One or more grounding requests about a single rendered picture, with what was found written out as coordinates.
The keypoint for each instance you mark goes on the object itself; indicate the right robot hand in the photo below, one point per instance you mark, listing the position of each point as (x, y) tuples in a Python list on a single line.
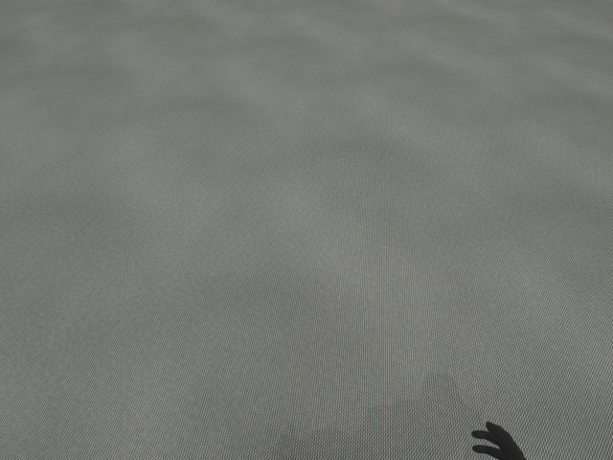
[(508, 449)]

